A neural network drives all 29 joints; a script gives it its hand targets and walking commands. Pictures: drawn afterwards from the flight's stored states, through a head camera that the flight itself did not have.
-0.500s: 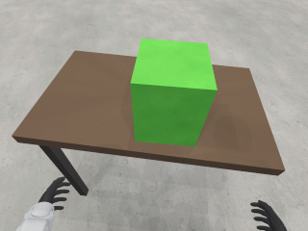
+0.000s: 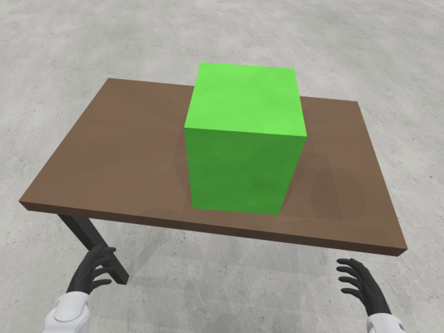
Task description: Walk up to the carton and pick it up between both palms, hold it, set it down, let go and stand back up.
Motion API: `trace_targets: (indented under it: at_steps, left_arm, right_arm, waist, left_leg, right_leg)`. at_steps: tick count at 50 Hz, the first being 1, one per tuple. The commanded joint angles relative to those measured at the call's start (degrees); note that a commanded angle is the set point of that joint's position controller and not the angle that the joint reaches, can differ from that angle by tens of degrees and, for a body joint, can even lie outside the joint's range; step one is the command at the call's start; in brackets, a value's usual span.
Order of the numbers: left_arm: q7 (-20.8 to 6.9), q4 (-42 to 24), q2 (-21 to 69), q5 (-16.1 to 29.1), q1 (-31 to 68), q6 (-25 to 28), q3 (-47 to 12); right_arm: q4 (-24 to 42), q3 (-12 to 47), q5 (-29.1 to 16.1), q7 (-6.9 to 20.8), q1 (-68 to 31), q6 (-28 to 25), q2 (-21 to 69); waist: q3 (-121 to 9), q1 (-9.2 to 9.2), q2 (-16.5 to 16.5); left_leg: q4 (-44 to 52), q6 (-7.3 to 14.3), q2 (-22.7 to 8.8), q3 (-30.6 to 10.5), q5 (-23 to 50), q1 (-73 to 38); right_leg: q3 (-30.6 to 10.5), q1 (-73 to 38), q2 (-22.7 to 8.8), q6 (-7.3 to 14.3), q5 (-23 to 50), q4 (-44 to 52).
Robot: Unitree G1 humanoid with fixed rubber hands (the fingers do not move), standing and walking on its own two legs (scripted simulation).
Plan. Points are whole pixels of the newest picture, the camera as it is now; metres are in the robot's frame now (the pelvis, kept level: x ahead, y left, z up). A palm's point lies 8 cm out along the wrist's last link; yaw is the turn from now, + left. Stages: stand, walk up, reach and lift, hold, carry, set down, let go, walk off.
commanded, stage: reach and lift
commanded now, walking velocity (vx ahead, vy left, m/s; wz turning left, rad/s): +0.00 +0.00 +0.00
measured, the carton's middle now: (241, 141) +0.48 -0.02 +0.05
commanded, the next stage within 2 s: none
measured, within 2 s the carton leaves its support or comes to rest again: neither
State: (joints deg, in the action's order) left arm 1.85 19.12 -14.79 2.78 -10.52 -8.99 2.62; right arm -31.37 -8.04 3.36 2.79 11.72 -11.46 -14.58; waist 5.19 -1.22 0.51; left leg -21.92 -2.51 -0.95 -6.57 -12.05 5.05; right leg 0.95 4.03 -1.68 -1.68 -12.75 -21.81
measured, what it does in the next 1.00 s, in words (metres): stands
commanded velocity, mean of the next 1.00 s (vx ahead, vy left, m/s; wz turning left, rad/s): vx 0.00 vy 0.00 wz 0.00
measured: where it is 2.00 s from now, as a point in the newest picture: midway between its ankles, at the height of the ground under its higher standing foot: outside the picture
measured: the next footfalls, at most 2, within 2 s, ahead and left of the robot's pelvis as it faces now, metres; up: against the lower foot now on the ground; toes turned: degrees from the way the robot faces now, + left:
none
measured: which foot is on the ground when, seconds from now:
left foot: down 0.00-1.00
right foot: down 0.00-1.00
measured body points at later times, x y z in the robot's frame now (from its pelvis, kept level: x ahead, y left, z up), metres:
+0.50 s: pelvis +0.02 +0.01 +0.00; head +0.02 +0.01 +0.45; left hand +0.25 +0.23 +0.01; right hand +0.24 -0.21 +0.00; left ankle +0.01 +0.15 -0.74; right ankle +0.00 -0.13 -0.74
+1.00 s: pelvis +0.02 +0.00 +0.00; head +0.02 +0.01 +0.45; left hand +0.31 +0.20 +0.06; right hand +0.30 -0.20 +0.05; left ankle +0.01 +0.15 -0.74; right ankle +0.00 -0.13 -0.74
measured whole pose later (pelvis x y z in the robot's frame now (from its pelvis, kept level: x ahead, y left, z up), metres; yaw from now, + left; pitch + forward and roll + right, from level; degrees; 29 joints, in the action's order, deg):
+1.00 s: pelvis +0.02 +0.00 +0.00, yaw +0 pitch -4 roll +0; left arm 5.2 5.2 -11.2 10.4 3.1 -15.4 -2.4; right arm -9.2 -2.5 -9.9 -2.9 2.4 -0.5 -11.3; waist 3.7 -1.2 0.5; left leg -21.1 -2.5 -1.0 -6.5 -12.8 4.7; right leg 0.9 2.8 -1.7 -1.7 -12.6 -19.2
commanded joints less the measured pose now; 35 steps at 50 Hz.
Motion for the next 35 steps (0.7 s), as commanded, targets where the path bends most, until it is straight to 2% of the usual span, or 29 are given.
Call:
trace_targets:
  at_steps: [1, 2, 4, 5, 6, 7, 8, 9, 10, 11, 12, 13, 14, 15, 16, 17, 18, 20, 21, 23, 24, 25, 26, 29, 30, 31, 32, 33, 35]
  left_arm:
    - [1.5, -13.9, -5.1, 4.8, 6.3, 5.5, -1.6]
    - [1.3, -14.0, -5.7, 5.0, 8.8, 6.4, -2.0]
    - [1.6, -15.4, -5.1, 5.2, 7.9, 7.3, -1.7]
    - [1.5, -15.3, -4.9, 5.8, 7.3, 7.6, -2.9]
    - [2.0, -14.5, -3.8, 5.6, 8.9, 7.9, -2.6]
    - [1.9, -15.2, -2.3, 5.8, 6.7, 7.9, -3.0]
    - [2.0, -16.0, -4.3, 5.7, 9.2, 8.4, -2.4]
    - [2.1, -17.6, -2.8, 6.7, 9.5, 9.2, -3.6]
    - [2.0, -16.0, -2.8, 6.4, 9.3, 8.7, -3.4]
    - [1.6, -15.7, -1.6, 6.6, 6.7, 9.0, -4.2]
    - [1.7, -18.1, -1.9, 6.5, 9.6, 9.6, -4.5]
    - [1.6, -17.1, -1.5, 7.1, 7.8, 9.7, -4.8]
    - [1.8, -21.4, -2.4, 7.9, 8.8, 11.0, -5.1]
    - [2.3, -21.3, -0.6, 8.4, 8.4, 11.6, -5.6]
    - [2.2, -21.6, -1.3, 7.8, 10.0, 12.3, -6.3]
    - [2.4, -23.9, -1.5, 8.8, 7.6, 12.9, -6.2]
    - [2.2, -23.1, -1.5, 8.1, 7.4, 12.6, -6.4]
    - [1.5, -20.2, -0.1, 7.9, 5.8, 12.2, -5.6]
    - [1.5, -20.8, 0.1, 8.5, 6.8, 12.9, -6.4]
    - [2.2, -21.0, 0.3, 7.8, 5.4, 12.8, -5.8]
    - [2.3, -22.6, 0.0, 8.1, 6.0, 12.2, -6.4]
    - [2.0, -20.3, -0.5, 7.9, 8.8, 11.7, -5.4]
    - [2.2, -22.9, 1.3, 9.1, 7.4, 12.2, -6.2]
    - [3.1, -28.1, 0.6, 10.5, 10.5, 13.1, -7.5]
    - [3.3, -28.0, 0.9, 10.6, 10.9, 12.5, -7.7]
    - [3.7, -28.6, 1.9, 10.7, 11.2, 12.0, -8.6]
    - [3.8, -26.5, 0.6, 10.6, 16.2, 11.6, -8.2]
    - [4.2, -25.9, 0.4, 10.8, 17.8, 11.3, -8.5]
    - [4.3, -24.4, 0.9, 10.3, 16.7, 9.1, -9.1]
  right_arm:
    - [15.3, 2.4, -5.3, -2.0, -3.3, -1.2, -1.3]
    - [15.8, 2.3, -5.6, -2.3, -3.4, -1.1, -0.9]
    - [18.0, 2.4, -5.9, -2.3, -3.3, -1.3, -0.9]
    - [19.4, 2.9, -6.9, -2.2, -3.4, -1.4, -1.4]
    - [17.4, 3.4, -7.5, -2.0, -4.5, -0.7, -0.9]
    - [17.1, 2.2, -6.8, -2.2, -2.2, -0.9, -0.4]
    - [19.4, 3.0, -7.3, -2.4, -4.4, -0.9, -0.3]
    - [19.3, 3.0, -7.8, -2.4, -3.1, -0.5, 0.0]
    - [18.6, 2.8, -7.4, -2.6, -3.5, -0.4, -0.5]
    - [20.5, 3.4, -8.2, -2.7, -2.4, -0.2, -0.4]
    - [20.6, 2.5, -8.0, -2.9, -3.4, -0.3, -1.2]
    - [22.7, 3.7, -8.8, -2.8, -3.5, -0.3, -0.7]
    - [23.8, 3.3, -8.7, -3.5, -2.5, -1.0, 0.3]
    - [23.0, 3.6, -9.8, -3.1, -3.4, -1.7, 0.5]
    - [21.5, 3.0, -10.2, -3.1, -3.9, -1.6, 0.1]
    - [25.1, 3.5, -10.8, -3.4, -1.8, -1.8, 0.7]
    - [25.7, 4.2, -12.0, -3.6, -3.4, -1.8, -0.1]
    - [25.7, 5.0, -12.4, -3.4, -2.8, -1.7, 0.6]
    - [26.5, 5.7, -12.9, -3.6, -3.1, -1.9, 1.2]
    - [25.8, 5.5, -14.3, -3.3, -3.9, -1.9, -0.4]
    - [25.1, 4.2, -14.0, -3.3, -3.8, -1.4, -2.8]
    - [26.3, 5.6, -14.2, -3.6, -8.0, -1.3, -0.6]
    - [25.9, 5.0, -14.6, -3.7, -5.1, -1.4, -0.2]
    - [30.4, 4.2, -15.6, -3.7, -10.0, -2.1, -1.8]
    - [29.8, 5.0, -15.8, -3.7, -9.9, -1.6, -1.3]
    - [28.4, 2.1, -14.4, -3.6, -10.0, -0.7, -2.7]
    - [28.9, 3.5, -14.5, -3.7, -13.9, -0.3, -1.2]
    - [30.4, 2.9, -14.8, -3.6, -15.5, 0.3, -1.5]
    - [27.2, 2.4, -14.3, -3.7, -14.2, 2.4, -1.4]
  waist:
    - [-10.0, 1.4, -5.9]
    - [-10.7, 2.32, -4.3]
    - [-12.1, 1.9, -3.2]
    - [-11.4, 2.24, -4.4]
    - [-11.6, 2.05, -1.8]
    - [-10.0, 2.02, -3.0]
    - [-10.3, 1.44, -1.4]
    - [-12.4, 2.29, -1.4]
    - [-11.7, 1.91, -1.7]
    - [-10.4, 2.38, -2.5]
    - [-11.9, 3.33, -1.1]
    - [-12.4, 2.27, -1.4]
    - [-14.6, 2.76, -1.7]
    - [-15.8, 2.24, -0.4]
    - [-15.0, 3.14, -0.1]
    - [-16.5, 2.91, -0.8]
    - [-14.2, 2.95, 0.7]
    - [-13.4, 2.54, -1.1]
    - [-14.3, 2.12, -2.4]
    - [-13.6, 1.41, 0.3]
    - [-14.5, 3.25, 0.2]
    - [-12.7, 1.2, -0.6]
    - [-13.2, 1.99, -0.6]
    - [-15.4, 2.15, 0.6]
    - [-13.9, 1.55, 0.9]
    - [-13.6, 3.07, 0.7]
    - [-14.0, 1.35, 1.1]
    - [-14.3, 2.57, 0.4]
    - [-11.4, 2.89, 0.2]
  left_leg:
    - [6.0, 1.3, 2.7, 11.6, 5.4, -1.4]
    - [6.5, 1.6, 2.7, 11.5, 3.4, -0.9]
    - [6.4, 1.0, 2.9, 11.8, 5.2, -0.1]
    - [6.1, 1.0, 2.7, 11.3, 5.1, -0.5]
    - [6.2, 0.4, 2.6, 11.1, 5.0, -0.1]
    - [6.0, 0.3, 2.2, 11.0, 6.3, -0.1]
    - [6.1, 0.8, 2.7, 11.1, 6.5, 0.3]
    - [5.9, -0.1, 2.4, 10.9, 7.3, -0.9]
    - [5.6, 0.0, 2.3, 10.8, 7.7, -1.4]
    - [5.5, -0.6, 2.5, 11.0, 9.5, -2.8]
    - [5.7, -0.6, 2.4, 10.4, 9.9, -3.4]
    - [4.8, -0.9, 2.5, 10.3, 11.3, -4.4]
    - [4.1, -1.1, 2.6, 10.8, 14.2, -4.6]
    - [3.0, -1.7, 2.5, 10.3, 16.5, -4.7]
    - [3.4, -1.5, 2.6, 10.1, 16.2, -5.6]
    - [2.9, -1.8, 2.4, 10.0, 17.6, -5.8]
    - [3.0, -1.6, 2.8, 10.0, 17.4, -5.3]
    - [2.7, -1.6, 2.9, 10.0, 20.3, -5.2]
    - [2.8, -1.0, 2.5, 10.0, 18.8, -4.0]
    - [2.8, -2.0, 2.4, 9.8, 19.1, -5.3]
    - [2.4, -2.4, 2.3, 9.4, 19.4, -6.3]
    - [2.2, -1.9, 2.6, 9.7, 18.1, -4.8]
    - [2.8, -1.6, 2.3, 9.9, 17.5, -5.4]
    - [2.0, -2.2, 1.9, 9.5, 20.8, -7.2]
    - [2.2, -2.1, 1.7, 9.7, 19.0, -5.8]
    - [2.5, -2.1, 1.5, 9.6, 17.9, -6.9]
    - [2.7, -1.6, 1.4, 9.8, 14.8, -4.2]
    - [3.3, -1.1, 1.7, 9.9, 10.9, -3.9]
    - [4.4, -0.7, 1.4, 9.1, 6.9, -2.3]
  right_leg:
    - [0.0, -3.5, 2.3, -0.4, 8.8, 5.1]
    - [-0.1, -3.6, 1.9, -0.4, 8.6, 5.0]
    - [-1.0, -5.3, 1.9, -0.3, 9.5, 5.0]
    - [-0.4, -4.3, 2.5, -0.3, 8.9, 4.6]
    - [-0.8, -5.1, 2.4, 0.5, 6.8, 5.2]
    - [-0.2, -5.0, 3.0, 0.3, 7.4, 5.0]
    - [-0.7, -4.3, 2.4, 0.0, 8.7, 5.0]
    - [-0.3, -5.3, 3.0, 0.6, 8.2, 4.7]
    - [-0.6, -4.5, 2.9, 0.7, 7.8, 5.3]
    - [-0.5, -4.5, 2.6, 0.6, 10.0, 6.1]
    - [-0.1, -4.3, 3.1, 0.6, 10.0, 5.7]
    - [-1.0, -4.4, 2.8, 1.0, 10.8, 6.0]
    - [-0.5, -4.8, 3.4, 0.7, 14.0, 5.2]
    - [-0.5, -5.1, 3.7, 0.7, 14.9, 4.7]
    - [-0.4, -3.5, 3.6, 1.0, 14.3, 5.1]
    - [-0.4, -5.5, 3.6, 0.8, 16.3, 4.9]
    - [-0.6, -4.1, 3.7, 1.0, 16.6, 5.4]
    - [-1.5, -6.0, 3.5, 0.8, 20.7, 5.1]
    - [-1.7, -5.6, 3.7, 0.6, 19.9, 4.7]
    - [-1.4, -4.5, 4.2, 1.4, 16.4, 5.0]
    - [-1.1, -3.5, 4.5, 1.7, 15.0, 5.0]
    - [-2.2, -2.3, 3.7, 1.6, 14.2, 5.5]
    - [-1.7, -2.7, 4.0, 1.4, 13.8, 5.6]
    - [-1.2, -1.3, 4.5, 2.0, 14.9, 5.1]
    - [-1.4, -1.0, 4.5, 1.9, 13.0, 5.5]
    - [-0.7, 1.3, 4.8, 1.8, 10.9, 5.8]
    - [-1.7, 1.1, 4.4, 2.1, 8.6, 5.6]
    - [-1.3, 2.2, 4.2, 2.2, 6.7, 5.8]
    - [-1.4, 2.5, 3.9, 1.9, 3.4, 5.9]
